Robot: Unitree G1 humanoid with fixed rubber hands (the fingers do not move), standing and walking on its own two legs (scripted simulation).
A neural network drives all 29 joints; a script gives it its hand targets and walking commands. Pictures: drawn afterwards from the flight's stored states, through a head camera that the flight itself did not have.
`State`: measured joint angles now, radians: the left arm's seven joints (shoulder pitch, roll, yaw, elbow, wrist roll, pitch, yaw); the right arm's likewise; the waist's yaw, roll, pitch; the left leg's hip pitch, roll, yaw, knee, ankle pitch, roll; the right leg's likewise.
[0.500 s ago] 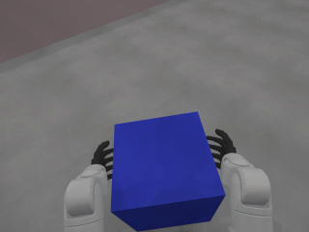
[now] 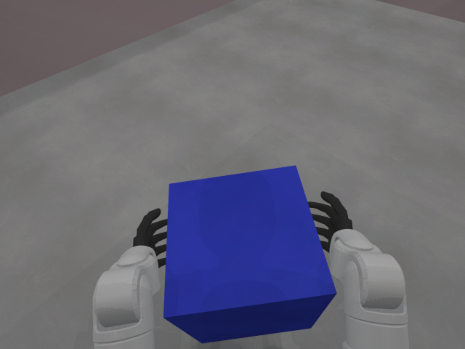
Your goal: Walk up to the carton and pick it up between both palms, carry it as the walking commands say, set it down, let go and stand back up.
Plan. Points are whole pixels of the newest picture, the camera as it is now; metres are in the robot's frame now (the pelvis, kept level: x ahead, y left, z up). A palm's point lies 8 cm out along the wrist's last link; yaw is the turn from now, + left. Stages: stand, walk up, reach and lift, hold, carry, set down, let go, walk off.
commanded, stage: carry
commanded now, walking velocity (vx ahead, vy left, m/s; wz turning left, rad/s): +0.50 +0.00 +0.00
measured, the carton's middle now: (245, 261) +0.29 -0.01 -0.01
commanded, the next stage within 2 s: none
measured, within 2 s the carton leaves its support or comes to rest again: neither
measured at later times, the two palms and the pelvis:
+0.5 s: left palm (193, 107) +0.62 +0.08 +0.08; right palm (319, 93) +0.65 -0.22 +0.08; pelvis +0.36 -0.08 +0.00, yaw +3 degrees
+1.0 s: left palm (201, 34) +1.00 +0.06 +0.07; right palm (293, 25) +1.02 -0.24 +0.09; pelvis +0.74 -0.09 -0.01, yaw +0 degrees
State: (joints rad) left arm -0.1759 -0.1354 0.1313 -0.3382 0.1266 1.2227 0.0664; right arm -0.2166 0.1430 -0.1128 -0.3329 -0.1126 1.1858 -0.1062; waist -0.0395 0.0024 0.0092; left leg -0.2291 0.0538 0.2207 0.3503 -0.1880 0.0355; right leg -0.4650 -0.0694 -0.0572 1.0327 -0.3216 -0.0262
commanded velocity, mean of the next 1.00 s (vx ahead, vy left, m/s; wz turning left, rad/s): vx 0.50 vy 0.00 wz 0.00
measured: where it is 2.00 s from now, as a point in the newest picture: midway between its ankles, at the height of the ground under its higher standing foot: (247, 144)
